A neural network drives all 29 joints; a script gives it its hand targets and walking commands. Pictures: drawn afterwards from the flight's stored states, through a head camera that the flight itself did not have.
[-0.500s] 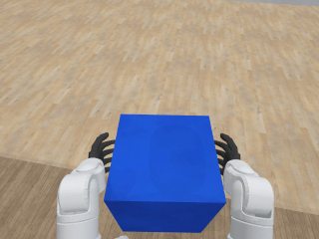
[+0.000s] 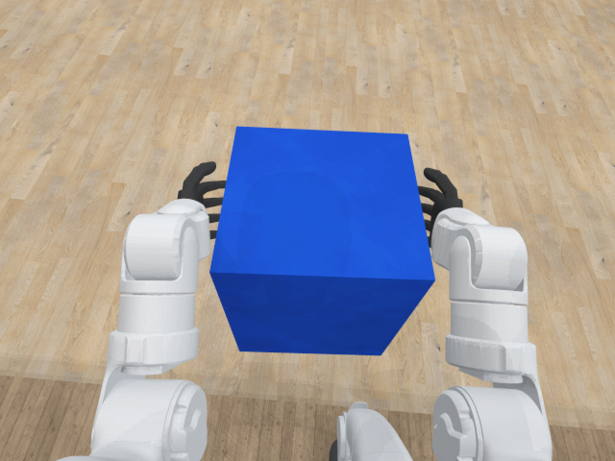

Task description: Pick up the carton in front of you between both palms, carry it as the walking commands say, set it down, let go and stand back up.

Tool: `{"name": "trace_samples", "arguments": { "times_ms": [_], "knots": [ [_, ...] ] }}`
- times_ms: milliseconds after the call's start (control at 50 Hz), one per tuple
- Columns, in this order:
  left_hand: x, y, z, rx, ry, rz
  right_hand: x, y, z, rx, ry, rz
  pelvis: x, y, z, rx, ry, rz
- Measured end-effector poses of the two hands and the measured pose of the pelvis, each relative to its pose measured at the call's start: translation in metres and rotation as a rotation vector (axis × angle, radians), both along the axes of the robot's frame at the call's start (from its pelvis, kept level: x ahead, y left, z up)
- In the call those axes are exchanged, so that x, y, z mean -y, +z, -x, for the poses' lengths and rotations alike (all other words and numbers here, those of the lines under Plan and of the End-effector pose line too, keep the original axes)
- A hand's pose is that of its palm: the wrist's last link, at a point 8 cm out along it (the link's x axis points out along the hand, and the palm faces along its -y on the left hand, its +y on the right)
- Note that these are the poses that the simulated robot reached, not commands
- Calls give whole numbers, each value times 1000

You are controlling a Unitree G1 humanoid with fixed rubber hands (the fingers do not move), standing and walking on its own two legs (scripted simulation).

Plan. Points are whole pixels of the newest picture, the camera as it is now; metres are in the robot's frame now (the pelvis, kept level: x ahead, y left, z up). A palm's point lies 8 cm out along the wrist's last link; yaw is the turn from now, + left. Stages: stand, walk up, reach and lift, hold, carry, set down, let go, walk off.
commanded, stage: carry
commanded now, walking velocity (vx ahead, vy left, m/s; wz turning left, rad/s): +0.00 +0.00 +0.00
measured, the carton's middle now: (316, 252) +0.38 -0.02 +0.01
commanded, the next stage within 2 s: none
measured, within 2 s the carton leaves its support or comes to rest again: neither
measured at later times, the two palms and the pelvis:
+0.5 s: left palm (191, 101) +0.57 +0.16 +0.10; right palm (403, 103) +0.58 -0.14 +0.10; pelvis +0.20 +0.00 +0.00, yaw +1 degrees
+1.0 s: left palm (192, 36) +0.67 +0.16 +0.13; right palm (397, 43) +0.67 -0.14 +0.14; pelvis +0.30 +0.01 +0.02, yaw +0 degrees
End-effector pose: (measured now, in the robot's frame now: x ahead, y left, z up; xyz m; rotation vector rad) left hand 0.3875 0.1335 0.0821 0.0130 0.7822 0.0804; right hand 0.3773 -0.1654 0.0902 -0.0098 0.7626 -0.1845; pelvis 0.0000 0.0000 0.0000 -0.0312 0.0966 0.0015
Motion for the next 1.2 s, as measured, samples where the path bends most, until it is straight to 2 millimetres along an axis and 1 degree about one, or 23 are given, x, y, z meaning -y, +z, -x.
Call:
{"name": "trace_samples", "arguments": {
  "times_ms": [60, 100, 120, 160, 200, 240, 280, 340, 400, 480, 560, 680, 760, 880, 960, 1020, 1080, 1140, 1200],
  "knots": [
    [-3, 4, -35, 33, 33, 8, -3, 5, -43, 34, 13, -14, 5, -2, -35, -5, 7, -12],
    [-4, 7, -57, 60, 57, 4, -4, 6, -71, 61, 27, -29, 10, -8, -61, 0, 11, -27],
    [-5, 9, -67, 75, 70, -2, -5, 6, -85, 76, 37, -38, 12, -12, -74, 6, 15, -35],
    [-6, 10, -85, 84, 89, -19, -6, 2, -109, 84, 51, -62, 14, -13, -94, 7, 14, -19],
    [-9, 7, -98, 61, 108, -21, -9, -3, -126, 60, 61, -72, 16, -9, -110, 0, 16, -22],
    [-13, 4, -106, 35, 128, -9, -13, -5, -138, 35, 68, -73, 19, -3, -124, -8, 17, -34],
    [-16, 4, -115, 33, 144, 3, -17, -2, -151, 33, 72, -72, 20, 1, -137, -15, 19, -45],
    [-21, 12, -134, 73, 148, 11, -21, 7, -170, 73, 70, -74, 17, 2, -154, -18, 16, -43],
    [-23, 18, -157, 108, 129, 22, -23, 14, -185, 109, 52, -65, 11, -3, -173, -14, 14, -25],
    [-23, 16, -179, 76, 100, 34, -23, 15, -198, 78, 30, -41, 5, -3, -197, -13, 13, -37],
    [-21, 21, -196, 46, 73, 13, -20, 15, -209, 47, 23, -38, 0, 3, -215, -14, 2, -32],
    [-20, 40, -220, 65, 49, -9, -19, 32, -230, 66, 18, -40, -6, 13, -236, -17, -3, -23],
    [-22, 48, -232, 60, 53, -11, -21, 41, -244, 61, 24, -40, -7, 19, -251, -20, -1, -23],
    [-26, 56, -251, 49, 62, -15, -25, 48, -266, 50, 41, -34, -8, 25, -273, -18, -5, -18],
    [-29, 56, -269, 51, 56, -12, -28, 51, -284, 52, 38, -28, -9, 24, -290, -24, -5, -23],
    [-25, 50, -285, 59, 44, -10, -25, 44, -295, 59, 27, -25, -8, 15, -299, -28, 8, -21],
    [-13, 35, -302, 58, 30, -2, -13, 27, -304, 58, 13, -16, -5, -1, -313, -18, 19, -29],
    [0, 14, -317, 58, 31, -1, 0, 3, -316, 58, 11, -16, 2, -26, -333, 18, 12, -67],
    [9, -11, -332, 74, 41, -26, 9, -26, -338, 74, 28, -36, 11, -62, -363, 67, -1, -98]
  ]
}}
